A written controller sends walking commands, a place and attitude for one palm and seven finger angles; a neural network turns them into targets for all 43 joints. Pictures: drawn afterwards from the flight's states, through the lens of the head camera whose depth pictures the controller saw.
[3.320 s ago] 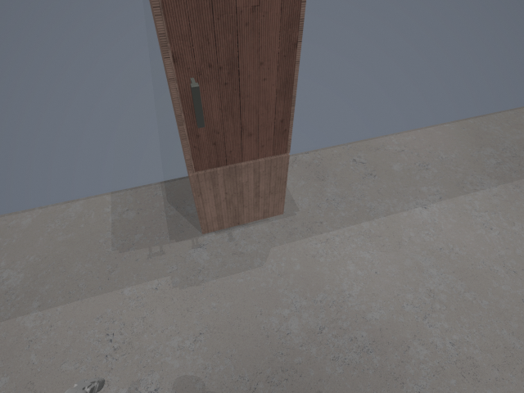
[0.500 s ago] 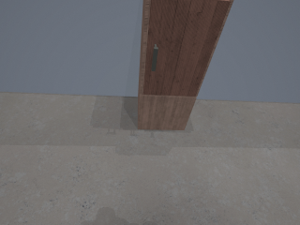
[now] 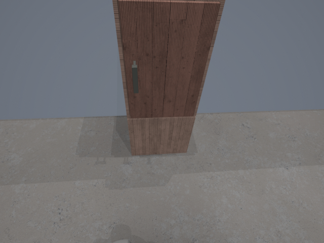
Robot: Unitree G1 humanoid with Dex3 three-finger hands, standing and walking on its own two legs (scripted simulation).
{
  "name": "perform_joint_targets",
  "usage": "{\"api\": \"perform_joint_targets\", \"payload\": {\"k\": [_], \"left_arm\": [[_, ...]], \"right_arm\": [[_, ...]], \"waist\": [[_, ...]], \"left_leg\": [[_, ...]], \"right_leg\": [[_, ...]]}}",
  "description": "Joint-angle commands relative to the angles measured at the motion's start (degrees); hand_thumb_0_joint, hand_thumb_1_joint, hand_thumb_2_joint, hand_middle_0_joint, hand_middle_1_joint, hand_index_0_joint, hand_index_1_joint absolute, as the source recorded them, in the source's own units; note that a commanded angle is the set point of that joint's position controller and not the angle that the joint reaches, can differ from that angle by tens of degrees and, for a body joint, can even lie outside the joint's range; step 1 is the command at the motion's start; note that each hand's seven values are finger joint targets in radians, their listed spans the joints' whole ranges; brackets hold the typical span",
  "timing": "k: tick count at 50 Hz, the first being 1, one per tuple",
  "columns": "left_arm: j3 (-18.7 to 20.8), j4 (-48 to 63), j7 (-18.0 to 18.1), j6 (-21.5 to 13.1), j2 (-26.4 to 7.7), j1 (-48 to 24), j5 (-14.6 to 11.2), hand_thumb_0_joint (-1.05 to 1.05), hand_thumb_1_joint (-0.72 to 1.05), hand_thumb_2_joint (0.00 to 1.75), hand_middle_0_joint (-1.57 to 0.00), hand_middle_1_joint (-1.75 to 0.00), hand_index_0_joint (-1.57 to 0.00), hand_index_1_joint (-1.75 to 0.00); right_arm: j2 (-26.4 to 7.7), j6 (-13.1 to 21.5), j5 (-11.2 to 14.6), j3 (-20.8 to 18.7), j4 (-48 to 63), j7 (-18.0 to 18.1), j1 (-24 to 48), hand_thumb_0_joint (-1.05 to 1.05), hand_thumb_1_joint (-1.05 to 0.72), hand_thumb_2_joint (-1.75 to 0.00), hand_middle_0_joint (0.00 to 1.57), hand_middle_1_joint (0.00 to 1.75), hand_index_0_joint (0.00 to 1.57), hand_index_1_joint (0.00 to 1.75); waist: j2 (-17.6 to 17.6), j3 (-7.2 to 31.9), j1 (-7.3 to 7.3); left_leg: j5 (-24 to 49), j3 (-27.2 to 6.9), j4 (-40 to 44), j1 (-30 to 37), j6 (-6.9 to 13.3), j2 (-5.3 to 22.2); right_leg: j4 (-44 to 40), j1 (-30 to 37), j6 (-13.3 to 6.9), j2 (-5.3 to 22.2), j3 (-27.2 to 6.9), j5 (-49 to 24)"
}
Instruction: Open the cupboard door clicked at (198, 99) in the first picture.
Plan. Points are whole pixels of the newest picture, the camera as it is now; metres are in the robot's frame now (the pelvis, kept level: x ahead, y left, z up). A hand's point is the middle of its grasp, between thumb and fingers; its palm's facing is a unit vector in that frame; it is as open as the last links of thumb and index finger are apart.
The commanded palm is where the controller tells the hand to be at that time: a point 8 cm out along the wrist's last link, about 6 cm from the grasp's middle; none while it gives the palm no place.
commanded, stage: take the last steps up to it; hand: left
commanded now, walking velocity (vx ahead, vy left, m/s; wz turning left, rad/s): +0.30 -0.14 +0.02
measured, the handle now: (135, 77) +0.78 +0.15 -0.05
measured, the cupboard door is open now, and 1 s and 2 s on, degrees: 0 0 0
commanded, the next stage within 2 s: come to a stop and stand still in 0.44 s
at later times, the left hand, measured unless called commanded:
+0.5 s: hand (128, 209) +0.26 +0.11 -0.18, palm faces -0.04 -0.98 -0.17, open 7.4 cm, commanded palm none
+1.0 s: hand (129, 198) +0.30 +0.12 -0.19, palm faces +0.14 -0.97 -0.20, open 7.4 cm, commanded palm none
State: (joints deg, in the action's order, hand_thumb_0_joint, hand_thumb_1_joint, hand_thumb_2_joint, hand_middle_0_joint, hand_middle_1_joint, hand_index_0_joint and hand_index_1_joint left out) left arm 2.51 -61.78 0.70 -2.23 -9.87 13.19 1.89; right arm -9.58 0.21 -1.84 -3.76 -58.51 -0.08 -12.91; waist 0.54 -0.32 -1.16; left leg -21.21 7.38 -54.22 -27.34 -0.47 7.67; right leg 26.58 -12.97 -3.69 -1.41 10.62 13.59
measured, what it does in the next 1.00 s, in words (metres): walks ahead: left foot, then right foot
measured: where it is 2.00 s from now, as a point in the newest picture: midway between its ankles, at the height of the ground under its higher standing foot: outside the picture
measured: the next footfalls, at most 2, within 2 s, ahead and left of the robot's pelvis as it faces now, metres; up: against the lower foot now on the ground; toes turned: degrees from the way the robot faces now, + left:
left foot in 0.10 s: +0.13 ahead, +0.09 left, +0.00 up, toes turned +11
right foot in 0.52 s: +0.34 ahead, -0.22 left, +0.00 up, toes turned -9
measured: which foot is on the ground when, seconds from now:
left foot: up 0.00-0.08, down 0.10-0.52, up 0.54-0.96, down 0.98-1.00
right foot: down 0.00-0.10, up 0.12-0.50, down 0.52-1.00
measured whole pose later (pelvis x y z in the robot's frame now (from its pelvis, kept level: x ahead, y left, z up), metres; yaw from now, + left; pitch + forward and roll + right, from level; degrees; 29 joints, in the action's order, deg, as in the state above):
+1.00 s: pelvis +0.26 -0.08 -0.01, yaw +4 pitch +0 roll -1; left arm 3.3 -56.7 1.6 1.7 -11.3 11.3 1.6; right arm -10.9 -1.6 -0.9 -3.4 -53.4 0.1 -3.3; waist -1.5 -4.3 2.5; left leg -17.5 3.2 -35.6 -17.9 -0.7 1.8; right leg 35.3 -19.2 0.9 6.4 10.6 15.1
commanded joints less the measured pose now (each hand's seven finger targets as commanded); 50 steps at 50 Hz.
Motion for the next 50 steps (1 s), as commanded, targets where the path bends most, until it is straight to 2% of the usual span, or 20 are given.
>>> {"api": "perform_joint_targets", "payload": {"k": [1, 3, 4, 5, 6, 9, 13, 20, 22, 24, 25, 26, 28, 30, 32, 39, 44, 47, 48, 50], "left_arm": [[1.57, 1.65, -0.07, -0.40, -8.00, 2.11, -0.13, 0.00, 0.90, 0.90, -0.20, -0.30, -0.20, -0.30], [1.37, 1.68, -0.60, 0.12, -7.03, 2.44, -0.62, 0.00, 0.90, 0.90, -0.20, -0.30, -0.20, -0.30], [1.04, 2.31, -1.12, 0.19, -4.83, 3.19, -0.77, 0.00, 0.90, 0.90, -0.20, -0.30, -0.20, -0.30], [0.61, 4.25, -1.85, 0.43, -1.86, 3.06, -0.94, 0.00, 0.90, 0.90, -0.20, -0.30, -0.20, -0.30], [0.97, 6.46, -2.00, 0.67, -4.68, -0.95, 0.05, 0.00, 0.90, 0.90, -0.20, -0.30, -0.20, -0.30], [2.02, 4.54, -2.83, 0.89, -5.13, 0.42, 0.56, 0.00, 0.90, 0.90, -0.20, -0.30, -0.20, -0.30], [1.56, 3.06, -2.92, 1.98, -2.12, 2.51, 0.30, 0.00, 0.90, 0.90, -0.20, -0.30, -0.20, -0.30], [0.91, 4.33, -3.14, 1.33, -1.57, -5.32, -0.50, 0.00, 0.90, 0.90, -0.20, -0.30, -0.20, -0.30], [1.24, 3.48, -3.10, 0.72, -2.46, -2.79, -0.51, 0.00, 0.90, 0.90, -0.20, -0.30, -0.20, -0.30], [2.11, -0.23, -2.60, -0.26, -6.04, 8.21, -0.36, 0.00, 0.90, 0.90, -0.20, -0.30, -0.20, -0.30], [3.38, -2.53, -1.89, -1.02, -10.89, 15.70, -0.11, 0.00, 0.90, 0.90, -0.20, -0.30, -0.20, -0.30], [4.41, -3.38, -1.22, -1.10, -16.95, 19.63, -0.31, 0.00, 0.90, 0.90, -0.20, -0.30, -0.20, -0.30], [3.20, -1.03, -0.36, -0.71, -13.56, 11.56, -0.90, 0.00, 0.90, 0.90, -0.20, -0.30, -0.20, -0.30], [1.25, 2.05, 0.71, -0.55, -7.05, 1.46, -0.64, 0.00, 0.90, 0.90, -0.20, -0.30, -0.20, -0.30], [0.95, 3.26, 1.38, -0.11, -6.66, -1.02, -0.32, 0.00, 0.90, 0.90, -0.20, -0.30, -0.20, -0.30], [2.62, 4.82, 2.62, 1.79, -9.74, 2.08, -0.29, 0.00, 0.90, 0.90, -0.20, -0.30, -0.20, -0.30], [3.24, 7.92, 2.30, 2.47, -11.52, -1.38, 0.36, 0.00, 0.90, 0.90, -0.20, -0.30, -0.20, -0.30], [3.26, 8.27, 1.72, 3.08, -11.82, -1.68, -0.12, 0.00, 0.90, 0.90, -0.20, -0.30, -0.20, -0.30], [2.90, 8.14, 1.45, 3.44, -10.64, -0.83, -0.49, 0.00, 0.90, 0.90, -0.20, -0.30, -0.20, -0.30], [1.66, 9.53, 1.29, 4.15, -5.21, 1.88, -0.94, 0.00, 0.90, 0.90, -0.20, -0.30, -0.20, -0.30]], "right_arm": [[-1.49, 1.01, 0.05, 0.15, 1.23, -0.24, -6.58, 0.00, -0.90, -0.90, 0.20, 0.30, 0.20, 0.30], [-2.68, 1.69, 0.01, 0.08, -0.17, 0.27, -10.17, 0.00, -0.90, -0.90, 0.20, 0.30, 0.20, 0.30], [-5.65, 2.15, -0.27, -0.51, -1.43, 0.67, -14.12, 0.00, -0.90, -0.90, 0.20, 0.30, 0.20, 0.30], [-11.38, 2.61, -1.04, -1.81, -2.24, 1.21, -18.84, 0.00, -0.90, -0.90, 0.20, 0.30, 0.20, 0.30], [-13.17, 2.61, -0.75, -2.17, -2.76, 2.19, -19.38, 0.00, -0.90, -0.90, 0.20, 0.30, 0.20, 0.30], [-7.52, 3.71, 0.02, -0.50, -0.30, 2.64, -10.05, 0.00, -0.90, -0.90, 0.20, 0.30, 0.20, 0.30], [-6.73, 4.45, 0.28, -0.47, -1.56, 2.66, -10.49, 0.00, -0.90, -0.90, 0.20, 0.30, 0.20, 0.30], [-8.06, 3.25, -0.12, -1.08, -3.50, 1.78, -13.06, 0.00, -0.90, -0.90, 0.20, 0.30, 0.20, 0.30], [-9.04, 2.79, -0.17, -1.57, -3.52, 1.74, -11.53, 0.00, -0.90, -0.90, 0.20, 0.30, 0.20, 0.30], [-8.47, 2.52, 0.43, -1.47, -3.81, 1.29, -10.37, 0.00, -0.90, -0.90, 0.20, 0.30, 0.20, 0.30], [-5.52, 2.66, 0.90, -0.83, -3.63, 0.82, -11.57, 0.00, -0.90, -0.90, 0.20, 0.30, 0.20, 0.30], [-1.28, 2.48, 1.53, 0.36, -1.49, 0.84, -12.31, 0.00, -0.90, -0.90, 0.20, 0.30, 0.20, 0.30], [-2.17, 1.70, 1.45, -0.03, -1.26, 1.29, -8.88, 0.00, -0.90, -0.90, 0.20, 0.30, 0.20, 0.30], [-1.09, 1.00, 0.98, 0.73, -3.29, 1.54, -9.41, 0.00, -0.90, -0.90, 0.20, 0.30, 0.20, 0.30], [-0.07, -0.75, 1.40, 1.22, -4.51, 1.61, -11.26, 0.00, -0.90, -0.90, 0.20, 0.30, 0.20, 0.30], [-3.59, -3.66, 0.82, -0.50, 1.87, 0.72, -0.82, 0.00, -0.90, -0.90, 0.20, 0.30, 0.20, 0.30], [-3.80, -3.25, 1.24, -0.68, 5.00, 0.26, 2.42, 0.00, -0.90, -0.90, 0.20, 0.30, 0.20, 0.30], [-4.07, -2.20, 1.06, -0.43, 4.54, 0.40, -0.50, 0.00, -0.90, -0.90, 0.20, 0.30, 0.20, 0.30], [-5.56, -1.62, 0.90, -0.48, 4.31, 0.43, -1.68, 0.00, -0.90, -0.90, 0.20, 0.30, 0.20, 0.30], [-13.34, -1.17, 0.25, -1.43, 6.95, 0.64, 0.30, 0.00, -0.90, -0.90, 0.20, 0.30, 0.20, 0.30]], "waist": [[-3.19, -3.39, -1.58], [-0.65, -3.49, -3.28], [8.07, -3.02, -4.66], [20.19, -3.71, -5.98], [17.07, -5.68, -6.49], [4.40, -6.72, -1.07], [6.25, -2.91, 0.02], [10.72, -5.38, -2.19], [10.55, -2.97, -0.72], [4.02, 2.25, 4.72], [-6.35, 7.53, 7.91], [-20.28, 11.28, 7.91], [-15.60, 6.37, 5.81], [-5.84, -0.50, 1.28], [-6.00, 0.54, -0.39], [-7.16, 1.70, 2.72], [-9.81, 1.98, 2.16], [-8.97, 3.76, 0.44], [-5.63, 4.51, -0.15], [17.67, 2.37, 0.26]], "left_leg": [[2.74, 0.54, 13.77, 9.94, 0.27, -0.62], [6.69, 1.99, 22.25, 20.04, 0.22, -2.03], [-0.63, -6.06, 29.17, 24.93, 1.77, 2.28], [-12.17, -27.92, 41.40, 28.56, 7.39, 16.41], [-10.28, -37.61, 46.12, 27.75, 10.94, 22.33], [5.25, -22.72, 44.17, 22.27, 8.89, 17.16], [22.83, -7.01, 41.11, 24.05, 7.31, 10.85], [26.29, -2.13, 39.00, 21.78, 6.48, 8.63], [24.12, -2.39, 35.17, 21.04, 5.57, 9.00], [23.57, 0.26, 21.88, 15.84, 2.70, 5.22], [11.12, 2.43, 7.84, 5.86, 1.13, 1.84], [-15.27, 0.72, -9.49, -4.40, 0.23, -4.92], [-11.11, -6.79, -20.27, -5.15, 1.00, -2.32], [-3.69, -7.96, -14.15, 0.43, -0.05, 0.47], [-3.50, -6.85, -5.91, 5.51, -1.27, -1.17], [-3.18, -7.95, -5.88, -0.30, -2.53, -4.88], [-3.75, -7.57, 4.75, 5.85, -2.02, -4.88], [7.92, -3.55, 21.85, 15.18, -1.78, -6.48], [14.24, -4.35, 28.88, 20.36, -1.16, -4.70], [33.61, -24.24, 37.39, 16.24, 8.36, 14.29]], "right_leg": [[-13.50, -6.02, -6.68, 15.22, -13.89, 10.68], [-7.16, -10.18, -4.62, 11.94, -11.38, 11.77], [3.76, -14.35, -2.52, 7.77, -8.79, 10.34], [21.54, -24.16, 1.08, 1.79, -2.35, 13.11], [34.02, -29.38, 1.77, 2.37, -7.40, 15.95], [41.46, -28.64, 3.32, 7.90, -11.74, 4.33], [36.23, -24.70, 5.51, 8.50, -8.87, -0.47], [13.23, -16.38, 5.27, 6.83, -2.53, -2.42], [8.38, -9.00, 4.27, 5.27, -1.35, -2.39], [1.43, 8.01, 3.38, 3.42, -0.62, -6.86], [-0.61, 20.92, 1.11, 12.63, -10.40, -6.31], [-6.25, 26.17, -3.75, 26.10, -28.72, -10.90], [-11.55, 12.05, -5.92, 26.36, -29.91, -8.17], [-10.12, -0.77, -4.34, 23.13, -17.94, -21.63], [-7.35, -4.01, -4.37, 21.39, -11.61, -34.23], [-5.11, 2.24, -8.13, 24.69, -13.48, -40.98], [-3.99, -0.28, -7.14, 23.45, -12.60, -33.41], [0.26, -1.67, -3.00, 18.74, -10.09, -23.58], [4.36, -3.93, -0.42, 16.04, -8.66, -16.99], [22.03, -12.17, 5.30, 4.49, -4.99, 20.06]]}}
